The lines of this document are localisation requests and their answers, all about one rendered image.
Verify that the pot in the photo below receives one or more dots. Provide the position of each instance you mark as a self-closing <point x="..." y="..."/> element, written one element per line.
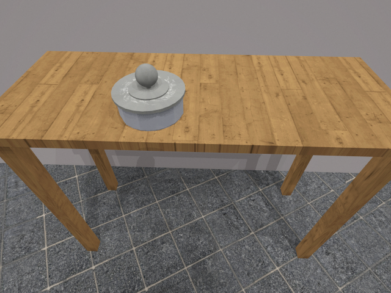
<point x="153" y="122"/>

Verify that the table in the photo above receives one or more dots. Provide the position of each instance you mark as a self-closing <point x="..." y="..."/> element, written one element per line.
<point x="303" y="105"/>

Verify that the knob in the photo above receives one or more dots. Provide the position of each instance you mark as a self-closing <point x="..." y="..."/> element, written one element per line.
<point x="146" y="75"/>

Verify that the lid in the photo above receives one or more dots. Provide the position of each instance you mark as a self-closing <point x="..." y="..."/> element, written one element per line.
<point x="166" y="93"/>

